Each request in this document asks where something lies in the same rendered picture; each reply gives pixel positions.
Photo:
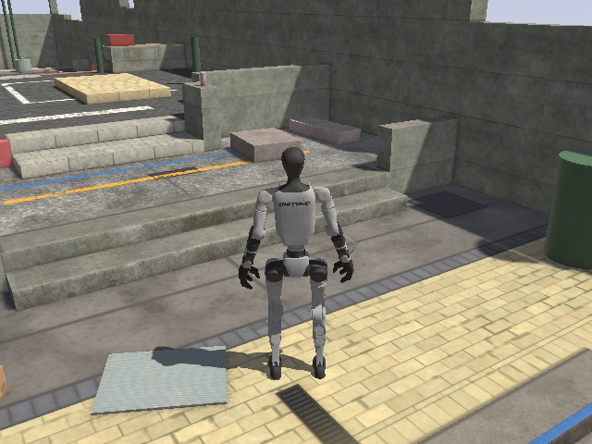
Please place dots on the robot right upper arm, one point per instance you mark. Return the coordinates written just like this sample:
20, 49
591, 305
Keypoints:
323, 195

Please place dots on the robot torso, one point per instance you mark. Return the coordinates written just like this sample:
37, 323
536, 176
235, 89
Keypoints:
295, 225

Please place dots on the robot right hand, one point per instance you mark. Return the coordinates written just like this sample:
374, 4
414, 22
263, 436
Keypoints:
347, 267

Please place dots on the right robot forearm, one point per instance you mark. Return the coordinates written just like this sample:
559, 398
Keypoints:
341, 247

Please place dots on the left robot forearm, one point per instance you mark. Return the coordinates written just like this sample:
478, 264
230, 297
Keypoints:
250, 250

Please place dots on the robot left hand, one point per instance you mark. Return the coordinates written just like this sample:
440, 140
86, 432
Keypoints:
243, 276

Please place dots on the robot right shin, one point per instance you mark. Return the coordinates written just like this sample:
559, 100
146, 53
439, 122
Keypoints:
319, 336

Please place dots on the robot left upper arm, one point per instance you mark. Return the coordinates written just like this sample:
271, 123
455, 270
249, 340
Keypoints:
264, 198

